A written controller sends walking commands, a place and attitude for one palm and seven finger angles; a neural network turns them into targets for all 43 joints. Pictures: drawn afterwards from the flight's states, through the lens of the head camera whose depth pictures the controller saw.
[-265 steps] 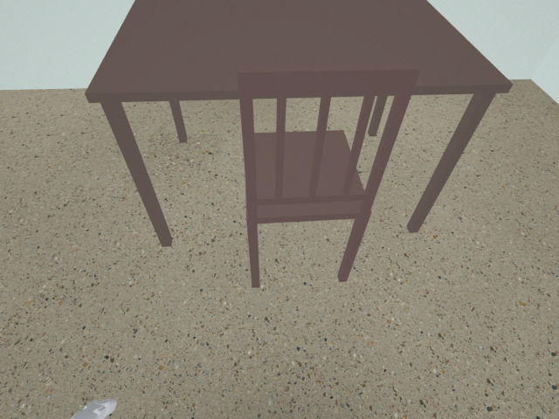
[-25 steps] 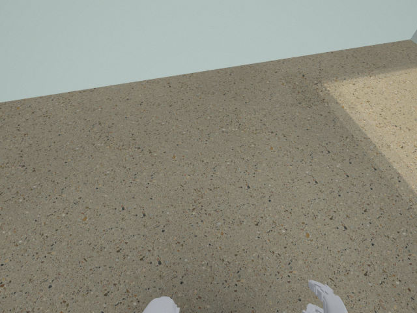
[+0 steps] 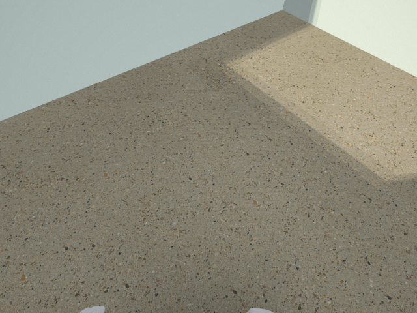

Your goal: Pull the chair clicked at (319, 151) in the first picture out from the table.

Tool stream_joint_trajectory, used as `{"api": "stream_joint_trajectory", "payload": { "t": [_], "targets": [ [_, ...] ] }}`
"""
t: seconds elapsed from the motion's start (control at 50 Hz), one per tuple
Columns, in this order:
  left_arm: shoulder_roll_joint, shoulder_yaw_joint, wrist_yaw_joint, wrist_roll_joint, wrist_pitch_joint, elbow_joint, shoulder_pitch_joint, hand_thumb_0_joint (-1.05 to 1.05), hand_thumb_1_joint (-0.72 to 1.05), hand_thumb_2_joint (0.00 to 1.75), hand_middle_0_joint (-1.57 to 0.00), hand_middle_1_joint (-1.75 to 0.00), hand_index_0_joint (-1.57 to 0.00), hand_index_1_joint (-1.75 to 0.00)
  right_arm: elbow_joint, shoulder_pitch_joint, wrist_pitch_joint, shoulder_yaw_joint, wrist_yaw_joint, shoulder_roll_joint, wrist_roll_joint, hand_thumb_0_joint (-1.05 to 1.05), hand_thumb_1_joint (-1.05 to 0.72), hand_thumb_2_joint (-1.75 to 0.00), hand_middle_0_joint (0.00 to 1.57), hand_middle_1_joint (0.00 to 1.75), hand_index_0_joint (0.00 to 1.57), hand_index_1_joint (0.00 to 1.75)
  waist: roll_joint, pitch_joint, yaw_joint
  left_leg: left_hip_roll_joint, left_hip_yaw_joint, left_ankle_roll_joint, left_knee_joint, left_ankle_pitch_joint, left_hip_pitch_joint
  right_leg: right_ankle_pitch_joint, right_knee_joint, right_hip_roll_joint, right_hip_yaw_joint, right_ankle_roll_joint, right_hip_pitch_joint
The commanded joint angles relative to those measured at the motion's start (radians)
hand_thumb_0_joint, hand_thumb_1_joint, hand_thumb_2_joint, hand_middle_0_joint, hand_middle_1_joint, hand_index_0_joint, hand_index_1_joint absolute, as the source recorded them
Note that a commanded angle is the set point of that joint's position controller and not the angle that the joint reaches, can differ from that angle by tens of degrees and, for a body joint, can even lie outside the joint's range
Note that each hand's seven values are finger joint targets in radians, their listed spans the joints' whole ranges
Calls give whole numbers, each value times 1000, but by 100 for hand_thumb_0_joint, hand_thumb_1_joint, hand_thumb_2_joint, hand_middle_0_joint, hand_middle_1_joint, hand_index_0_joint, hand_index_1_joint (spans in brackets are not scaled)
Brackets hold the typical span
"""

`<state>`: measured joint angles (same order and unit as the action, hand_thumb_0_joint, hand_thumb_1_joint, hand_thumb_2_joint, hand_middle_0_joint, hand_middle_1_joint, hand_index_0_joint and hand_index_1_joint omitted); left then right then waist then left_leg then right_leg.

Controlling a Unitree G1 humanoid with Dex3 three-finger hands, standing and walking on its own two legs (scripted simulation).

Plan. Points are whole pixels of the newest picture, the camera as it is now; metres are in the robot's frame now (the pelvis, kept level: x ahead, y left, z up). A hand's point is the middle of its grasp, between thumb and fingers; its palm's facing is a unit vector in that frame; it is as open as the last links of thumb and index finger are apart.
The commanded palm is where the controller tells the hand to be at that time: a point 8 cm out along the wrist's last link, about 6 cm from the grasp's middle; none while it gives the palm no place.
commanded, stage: walk to a spot facing it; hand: left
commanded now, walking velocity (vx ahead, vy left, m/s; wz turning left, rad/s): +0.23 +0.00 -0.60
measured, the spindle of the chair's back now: out of the picture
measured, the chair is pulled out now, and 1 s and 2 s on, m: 0.00 0.00 0.00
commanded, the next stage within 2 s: turn to face it in 0.84 s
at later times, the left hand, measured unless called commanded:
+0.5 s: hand out of the picture +0.11 +0.19 -0.18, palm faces -0.14 -0.97 -0.18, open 7.4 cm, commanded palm none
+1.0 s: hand (189, 214) +0.37 +0.07 -0.16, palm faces -0.57 -0.79 -0.22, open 7.4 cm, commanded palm none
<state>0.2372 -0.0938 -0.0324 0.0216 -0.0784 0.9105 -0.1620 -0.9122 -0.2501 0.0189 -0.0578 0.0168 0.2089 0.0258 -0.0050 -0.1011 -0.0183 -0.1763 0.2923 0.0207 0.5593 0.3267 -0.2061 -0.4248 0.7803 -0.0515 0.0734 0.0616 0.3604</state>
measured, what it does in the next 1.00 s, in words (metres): walks ahead, turning right: right foot, then left foot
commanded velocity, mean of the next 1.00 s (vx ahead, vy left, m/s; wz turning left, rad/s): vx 0.13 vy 0.00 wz -0.46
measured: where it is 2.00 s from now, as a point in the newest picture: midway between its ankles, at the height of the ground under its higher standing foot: outside the picture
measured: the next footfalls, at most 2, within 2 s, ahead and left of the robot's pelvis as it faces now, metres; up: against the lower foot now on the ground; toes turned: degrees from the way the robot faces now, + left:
right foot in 0.06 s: +0.03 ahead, -0.13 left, +0.00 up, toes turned -8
left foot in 0.50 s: +0.20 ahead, +0.09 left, +0.00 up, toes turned -10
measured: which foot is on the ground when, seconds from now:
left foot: down 0.00-0.04, up 0.06-0.48, down 0.50-1.00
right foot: up 0.00-0.04, down 0.06-0.50, up 0.52-0.98, down 1.00-1.00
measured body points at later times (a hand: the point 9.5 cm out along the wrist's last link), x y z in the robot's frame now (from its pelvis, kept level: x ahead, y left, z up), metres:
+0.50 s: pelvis +0.07 +0.01 +0.00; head +0.08 +0.02 +0.44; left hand +0.12 +0.24 -0.16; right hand +0.13 -0.27 -0.12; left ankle +0.15 +0.10 -0.74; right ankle -0.01 -0.13 -0.74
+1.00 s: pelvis +0.15 -0.02 -0.01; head +0.18 -0.05 +0.44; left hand +0.39 +0.11 -0.15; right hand -0.02 -0.19 -0.16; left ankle +0.16 +0.10 -0.73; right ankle +0.13 -0.13 -0.74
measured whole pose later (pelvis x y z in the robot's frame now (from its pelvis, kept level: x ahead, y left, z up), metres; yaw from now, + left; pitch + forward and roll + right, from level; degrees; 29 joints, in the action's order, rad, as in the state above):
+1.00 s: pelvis +0.15 -0.02 -0.01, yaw -34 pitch +0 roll +0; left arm 0.21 -0.08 -0.02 0.03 -0.04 0.91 -0.09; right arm -1.00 -0.37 0.00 -0.06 0.02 0.18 0.02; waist 0.00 -0.10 -0.06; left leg -0.18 0.39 0.03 0.62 0.41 -0.16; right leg -0.24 0.62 -0.05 0.12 0.02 0.36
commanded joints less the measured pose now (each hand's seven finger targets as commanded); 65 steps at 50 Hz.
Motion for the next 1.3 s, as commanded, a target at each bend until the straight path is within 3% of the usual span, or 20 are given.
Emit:
{"api": "stream_joint_trajectory", "payload": {
  "t": [0.0, 0.02, 0.04, 0.1, 0.18, 0.34, 0.44, 0.46, 0.48, 0.5, 0.6, 0.68, 0.76, 0.88, 0.94, 0.96, 0.98, 1.0, 1.12, 1.28],
  "targets": [
    [105, -13, 7, 2, 66, -61, -88, 0, 90, 90, -20, -30, -20, -30, 51, -41, -15, -56, -5, 190, -6, 0, -90, -90, 20, 30, 20, 30, -98, 223, 52, -162, -57, -6, 153, -405, 6, 271, -376, -5, -3, -56, -289],
    [231, -35, 20, 11, 80, -34, -168, 0, 90, 90, -20, -30, -20, -30, 88, -32, -13, -30, -13, 106, -12, 0, -90, -90, 20, 30, 20, 30, 260, 250, 94, -38, -26, 53, 365, 144, -303, 470, -451, -253, -332, -150, -510],
    [291, -49, 35, -7, 71, -19, -226, 0, 90, 90, -20, -30, -20, -30, 134, 55, -3, -17, -6, 98, -3, 0, -90, -90, 20, 30, 20, 30, 332, 256, 132, 43, -143, 73, 548, 369, -456, 676, -434, -377, -510, -251, -507],
    [203, -36, 50, -9, 71, -38, -119, 0, 90, 90, -20, -30, -20, -30, 118, 120, 1, -25, -11, 127, -2, 0, -90, -90, 20, 30, 20, 30, 218, 127, 97, 2, -253, 62, 620, 178, -502, 224, -502, -270, -422, -259, -356],
    [162, -17, 39, -5, 102, -43, -71, 0, 90, 90, -20, -30, -20, -30, 72, 54, -7, -33, -26, 115, 7, 0, -90, -90, 20, 30, 20, 30, 129, 57, 35, 26, -232, 83, 512, 21, -393, 287, -522, -183, -306, -226, -217],
    [166, -17, 35, 2, 115, -15, -136, 0, 90, 90, -20, -30, -20, -30, 112, 137, -36, -27, -34, 94, 0, 0, -90, -90, 20, 30, 20, 30, 152, 32, 60, 76, -234, 71, 254, 1, -331, 128, -550, -172, -393, -246, -197],
    [147, -22, 32, -3, 102, -20, -77, 0, 90, 90, -20, -30, -20, -30, 65, -23, -61, -29, -13, 104, -6, 0, -90, -90, 20, 30, 20, 30, 116, 53, -19, 135, -201, 52, -57, -87, 76, 104, -395, -86, -372, -183, 11],
    [95, -11, 28, -8, 98, -28, -85, 0, 90, 90, -20, -30, -20, -30, 35, -123, -70, -40, 2, 164, -3, 0, -90, -90, 20, 30, 20, 30, -33, 104, -59, 46, -302, 35, -153, 7, 242, 67, -208, -2, -319, -144, 116],
    [22, 0, 16, -18, 94, -44, -103, 0, 90, 90, -20, -30, -20, -30, 19, -226, -71, -69, 5, 284, 11, 0, -90, -90, 20, 30, 20, 30, -376, 160, -96, -245, -651, -32, -294, 226, 326, -158, 129, 134, -152, -80, 286],
    [49, -5, 16, -4, 93, -62, -83, 0, 90, 90, -20, -30, -20, -30, 27, -224, -61, -55, 4, 280, 9, 0, -90, -90, 20, 30, 20, 30, -322, 114, -83, -354, -772, -94, -408, 395, 210, -165, 306, 86, -126, -71, 321],
    [33, -20, -11, 10, 67, 10, -139, 0, 90, 90, -20, -30, -20, -30, 60, -13, -75, -4, 16, 110, -2, 0, -90, -90, 20, 30, 20, 30, -149, 24, 27, -170, -323, -42, -370, -65, -5, 138, 458, -18, -85, -34, 245],
    [4, -12, -4, 2, 49, 6, -118, 0, 90, 90, -20, -30, -20, -30, 17, -87, -78, -5, 25, 94, -8, 0, -90, -90, 20, 30, 20, 30, -130, 90, 15, -174, -181, -91, -274, -519, 109, 152, 410, -28, -53, -6, 259],
    [-17, -3, -3, 3, 36, -33, -19, 0, 90, 90, -20, -30, -20, -30, -8, -114, -65, -18, 20, 107, -2, 0, -90, -90, 20, 30, 20, 30, -136, 66, -5, -188, -115, -118, -246, -562, 120, 144, 232, -40, -9, 4, 235],
    [-10, 5, 2, 4, 48, -74, 78, 0, 90, 90, -20, -30, -20, -30, -35, -134, -42, -40, 9, 135, 4, 0, -90, -90, 20, 30, 20, 30, -196, 76, -36, -217, -64, -113, -153, -602, 154, 87, -13, -4, 51, -21, 123],
    [8, 9, 14, 9, 72, -52, 4, 0, 90, 90, -20, -30, -20, -30, -46, -145, -37, -40, 3, 138, -1, 0, -90, -90, 20, 30, 20, 30, -141, 142, 8, -191, -46, -67, 15, -670, 122, 195, -234, 34, 65, -50, -92],
    [53, 2, 24, 15, 89, -17, -97, 0, 90, 90, -20, -30, -20, -30, -47, -154, -38, -33, -3, 118, -11, 0, -90, -90, 20, 30, 20, 30, -46, 210, 59, -154, -24, -22, 169, -580, -4, 401, -336, -27, -6, -72, -315],
    [168, -18, 44, 20, 107, 19, -195, 0, 90, 90, -20, -30, -20, -30, -21, -153, -37, -9, -9, 30, -21, 0, -90, -90, 20, 30, 20, 30, 255, 299, 94, -16, 9, 34, 411, 6, -287, 823, -342, -296, -305, -168, -554],
    [193, -13, 50, -6, 105, 47, -234, 0, 90, 90, -20, -30, -20, -30, -6, -96, -22, 0, 8, 28, -25, 0, -90, -90, 20, 30, 20, 30, 235, 346, 101, 38, -147, 45, 526, 349, -290, 1139, -310, -396, -318, -271, -510],
    [80, 32, 66, -1, 101, 12, 45, 0, 90, 90, -20, -30, -20, -30, -109, -149, 21, 7, 4, -1, -16, 0, -90, -90, 20, 30, 20, 30, 126, 116, -16, 45, -240, 47, 491, 136, -195, 675, -441, -267, -42, -200, -141],
    [100, -2, 75, 10, 80, 7, 25, 0, 90, 90, -20, -30, -20, -30, -44, -38, 24, -17, -18, 5, -12, 0, -90, -90, 20, 30, 20, 30, 147, 48, 21, 53, -199, 46, 336, 148, -221, 400, -452, -340, 3, -208, -122]
  ]
}}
